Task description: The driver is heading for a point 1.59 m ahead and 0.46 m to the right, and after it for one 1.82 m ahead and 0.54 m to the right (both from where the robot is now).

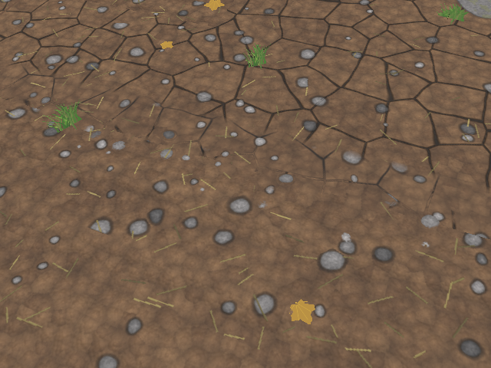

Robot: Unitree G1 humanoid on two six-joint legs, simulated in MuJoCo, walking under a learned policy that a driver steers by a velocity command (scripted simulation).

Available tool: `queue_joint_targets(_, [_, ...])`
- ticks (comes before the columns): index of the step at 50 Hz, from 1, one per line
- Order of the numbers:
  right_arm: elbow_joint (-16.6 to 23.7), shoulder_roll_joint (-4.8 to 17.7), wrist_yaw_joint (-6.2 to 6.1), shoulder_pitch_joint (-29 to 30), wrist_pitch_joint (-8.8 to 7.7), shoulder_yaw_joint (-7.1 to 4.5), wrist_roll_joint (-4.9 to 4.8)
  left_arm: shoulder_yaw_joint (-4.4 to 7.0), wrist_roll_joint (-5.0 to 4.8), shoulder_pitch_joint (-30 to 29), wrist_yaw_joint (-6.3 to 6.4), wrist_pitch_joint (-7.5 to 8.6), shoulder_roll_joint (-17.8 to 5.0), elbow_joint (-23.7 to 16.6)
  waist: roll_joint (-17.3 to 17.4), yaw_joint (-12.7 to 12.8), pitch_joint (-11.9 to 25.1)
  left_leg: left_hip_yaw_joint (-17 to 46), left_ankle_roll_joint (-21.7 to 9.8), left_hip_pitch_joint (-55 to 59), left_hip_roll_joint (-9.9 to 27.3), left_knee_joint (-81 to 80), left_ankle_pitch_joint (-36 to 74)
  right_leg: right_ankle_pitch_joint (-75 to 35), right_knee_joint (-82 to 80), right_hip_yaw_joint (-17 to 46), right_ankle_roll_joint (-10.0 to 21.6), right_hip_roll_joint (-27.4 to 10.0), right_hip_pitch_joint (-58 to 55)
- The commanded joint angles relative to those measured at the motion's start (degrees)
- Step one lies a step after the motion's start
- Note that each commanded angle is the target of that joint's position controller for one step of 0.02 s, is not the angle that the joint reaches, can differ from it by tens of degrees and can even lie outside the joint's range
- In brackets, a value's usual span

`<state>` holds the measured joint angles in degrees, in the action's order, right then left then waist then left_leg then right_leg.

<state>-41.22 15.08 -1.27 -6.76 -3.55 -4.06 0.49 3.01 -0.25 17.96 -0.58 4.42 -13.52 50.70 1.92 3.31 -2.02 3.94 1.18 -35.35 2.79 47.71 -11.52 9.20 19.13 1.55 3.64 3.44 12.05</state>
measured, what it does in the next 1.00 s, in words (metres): steps on the spot, turning right: left foot, then right foot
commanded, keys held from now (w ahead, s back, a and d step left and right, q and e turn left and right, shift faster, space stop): e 0.68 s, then no key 0.32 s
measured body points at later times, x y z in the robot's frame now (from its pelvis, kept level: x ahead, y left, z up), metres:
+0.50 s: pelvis +0.08 +0.01 -0.01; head +0.12 +0.00 +0.44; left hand +0.30 +0.25 -0.11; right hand +0.15 -0.29 -0.12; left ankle +0.17 +0.13 -0.75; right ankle +0.07 -0.12 -0.71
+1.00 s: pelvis +0.08 -0.02 -0.01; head +0.10 -0.04 +0.44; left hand +0.35 +0.13 -0.10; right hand +0.08 -0.33 -0.12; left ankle +0.15 +0.11 -0.74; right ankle +0.06 -0.11 -0.75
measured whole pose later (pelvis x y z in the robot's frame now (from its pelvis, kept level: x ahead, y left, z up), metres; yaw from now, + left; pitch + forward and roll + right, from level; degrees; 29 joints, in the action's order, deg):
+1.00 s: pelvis +0.08 -0.02 -0.01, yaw -28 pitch +2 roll +1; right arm -44.9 15.9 -1.3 -8.4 0.7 -4.0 -0.4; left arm 2.0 0.3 8.6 0.8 -1.3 -14.6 38.0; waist 0.3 0.1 -0.4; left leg 1.9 3.1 -18.3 1.2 35.1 -17.0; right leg 13.3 29.6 5.2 3.2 4.6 17.5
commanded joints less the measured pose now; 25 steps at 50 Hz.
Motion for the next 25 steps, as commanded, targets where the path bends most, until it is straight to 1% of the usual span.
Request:
queue_joint_targets(1, [3.14, 2.08, -0.18, 0.46, 0.2, -0.3, -0.43, 2.78, -1.01, -3.19, 1.16, -0.37, -11.6, -4.36, -7.89, -2.36, 7.51, -1.55, 1.2, 7.64, -3.15, -8.31, 7.7, -37.15, -1.04, 7.79, 7.42, -11.59, -1.64])
queue_joint_targets(3, [4.01, 2.7, -0.13, 3.58, 0.6, -0.39, -0.59, 2.88, -1.34, -1.7, 1.54, -1.28, -11.43, -4.04, -8.24, -1.48, 6.86, -0.65, 1.29, 7.98, -3.97, -11.83, 8.03, -31.82, 0.3, 10.16, 7.25, -12.08, -2.38])
queue_joint_targets(5, [4.73, 3.7, 0.1, 5.34, 0.48, -0.63, -0.59, 3.06, -1.46, -1.49, 1.95, -2.01, -11.32, -4.31, -8.63, -1.43, 6.24, 0.42, 0.87, 8.54, -4.34, -15.23, 6.27, -26.75, 2.32, 13.64, 7.14, -12.68, -3.52])
queue_joint_targets(6, [4.64, 4.47, 0.24, 4.73, 0.19, -0.9, -0.54, 3.15, -1.51, -2.11, 2.19, -2.32, -11.28, -4.8, -8.82, -2.02, 6.36, 0.92, 0.43, 10.09, -4.47, -17.75, 5.67, -23.83, 3.75, 15.58, 6.77, -12.6, -3.96])
queue_joint_targets(7, [4.12, 4.95, 0.35, 2.96, -0.23, -1.19, -0.46, 3.18, -1.65, -3.68, 2.42, -2.6, -11.15, -5.58, -8.8, -3.48, 6.62, 0.81, -0.32, 13.42, -4.58, -21.92, 7.43, -20.92, 5.91, 16.7, 5.91, -11.67, -3.5])
queue_joint_targets(8, [3.43, 5.73, 0.31, 0.51, -0.72, -1.54, -0.11, 3.01, -1.67, -4.83, 2.55, -2.79, -10.47, -6.46, -7.97, -5.04, 7.49, 0.61, -1.67, 19.35, -3.38, -27.08, 13.86, -17.1, 9.24, 16.54, 4.09, -9.34, -1.51])
queue_joint_targets(9, [3.25, 9.01, -0.28, -2.91, -0.98, -2.3, 1.0, 2.21, -0.82, -4.84, 2.52, -2.61, -7.76, -7.91, -3.27, -5.41, 12.05, 5.92, -5.07, 30.88, 4.94, -25.34, 27.81, -9.1, 18.03, 14.09, 1.3, -5.92, 4.93])
queue_joint_targets(10, [4.03, 11.45, -1.11, -4.2, -0.06, -2.62, 1.66, 1.3, 0.35, 1.65, 2.16, -2.1, -3.99, -7.92, 10.17, -2.77, 16.08, 16.72, -12.82, 44.76, 18.16, -20.56, 53.43, 23.97, 31.29, 7.46, -2.4, 1.44, 18.98])
queue_joint_targets(11, [3.28, 9.55, -0.72, -6.52, 0.96, -2.42, 0.94, 1.53, -0.55, 5.38, 1.93, -2.19, -7.56, -8.07, 14.48, -3.25, 21.28, 25.43, -19.75, 45.4, 25.64, -21.94, 48.33, 34.33, 42.28, 4.79, -4.57, 0.2, 24.14])
queue_joint_targets(12, [3.97, 6.85, -0.63, -4.88, 1.37, -1.77, 0.38, 2.75, -1.11, 3.32, 2.05, -3.05, -11.33, -7.46, 7.85, -3.86, 17.92, 22.74, -19.05, 41.91, 21.88, -23.94, 37.68, 30.23, 48.64, 4.71, -6.18, -2.35, 26.29])
queue_joint_targets(13, [4.15, 5.43, -0.72, -2.15, 1.7, -1.26, 0.21, 3.22, -1.13, 0.24, 2.36, -4.2, -11.81, -7.88, 5.29, -3.6, 13.86, 17.14, -16.57, 37.59, 17.97, -25.15, 29.87, 25.85, 51.14, 3.63, -7.39, -3.62, 27.91])
queue_joint_targets(14, [4.46, 4.91, -0.71, 0.58, 2.03, -0.91, 0.21, 3.46, -1.04, -0.42, 2.74, -5.57, -11.5, -7.81, 4.3, -2.8, 11.22, 13.38, -15.1, 32.36, 15.58, -26.89, 23.51, 22.6, 51.54, 3.53, -8.27, -4.79, 27.04])
queue_joint_targets(15, [4.4, 5.42, -0.71, 2.64, 2.32, -0.98, 0.41, 3.49, -0.89, -0.68, 2.92, -6.59, -10.84, -8.28, 5.11, -1.98, 9.19, 10.51, -14.57, 27.1, 14.19, -28.61, 19.92, 19.72, 51.4, 3.0, -8.81, -5.36, 24.8])
queue_joint_targets(16, [4.17, 6.2, -0.74, 3.6, 2.51, -1.18, 0.87, 3.17, -0.88, -0.83, 2.9, -7.13, -9.33, -8.86, 5.94, -1.49, 7.56, 6.95, -14.2, 22.67, 12.35, -30.32, 17.86, 17.41, 50.02, 1.38, -8.99, -5.17, 22.18])
queue_joint_targets(17, [3.89, 6.42, -0.84, 3.92, 2.59, -1.32, 1.08, 2.93, -0.88, -1.1, 2.84, -7.31, -8.19, -9.52, 6.68, -1.38, 7.07, 4.58, -14.2, 21.0, 11.49, -31.23, 16.6, 15.85, 47.83, 0.27, -8.98, -5.07, 20.74])
queue_joint_targets(18, [3.62, 6.61, -1.01, 3.92, 2.64, -1.41, 1.05, 2.71, -0.83, -1.8, 2.75, -7.31, -7.48, -10.24, 7.01, -1.55, 7.21, 2.96, -14.43, 20.78, 11.44, -31.57, 16.51, 14.79, 45.1, -0.39, -8.92, -5.28, 19.91])
queue_joint_targets(21, [3.05, 7.84, -1.48, 4.01, 2.88, -1.83, 0.56, 1.94, -0.52, -4.84, 1.92, -7.04, -6.55, -12.38, 7.05, -2.49, 8.97, -0.06, -14.82, 21.4, 12.74, -31.47, 16.83, 11.74, 35.3, -1.35, -7.92, -6.67, 15.38])
queue_joint_targets(23, [2.55, 9.24, -1.5, 3.45, 3.17, -2.25, 0.17, 1.97, -0.55, -5.79, 1.18, -6.97, -7.51, -13.35, 7.6, -2.87, 9.82, -0.74, -14.54, 22.22, 14.08, -31.06, 16.24, 10.58, 30.4, -2.32, -6.9, -6.72, 12.26])
queue_joint_targets(25, [1.92, 10.23, -1.35, 2.66, 3.39, -2.55, -0.46, 2.36, -0.53, -5.73, 0.5, -7.13, -8.69, -13.94, 7.91, -2.81, 9.74, -1.12, -13.44, 23.18, 15.13, -29.79, 13.95, 9.94, 25.26, -3.45, -5.35, -6.24, 9.56])
Keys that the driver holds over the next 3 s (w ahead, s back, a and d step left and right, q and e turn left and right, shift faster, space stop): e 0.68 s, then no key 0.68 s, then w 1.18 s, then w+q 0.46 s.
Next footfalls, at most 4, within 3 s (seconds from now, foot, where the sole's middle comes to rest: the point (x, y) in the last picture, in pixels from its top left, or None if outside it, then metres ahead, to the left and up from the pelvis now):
0.18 left None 0.21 0.12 -0.78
0.58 right None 0.10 -0.13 -0.78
1.02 left None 0.18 0.09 -0.78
2.04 left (315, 343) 0.53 -0.09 -0.78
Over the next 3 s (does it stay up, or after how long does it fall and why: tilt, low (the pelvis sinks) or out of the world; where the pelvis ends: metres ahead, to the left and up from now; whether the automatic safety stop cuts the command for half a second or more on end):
stays up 0.77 -0.36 -0.01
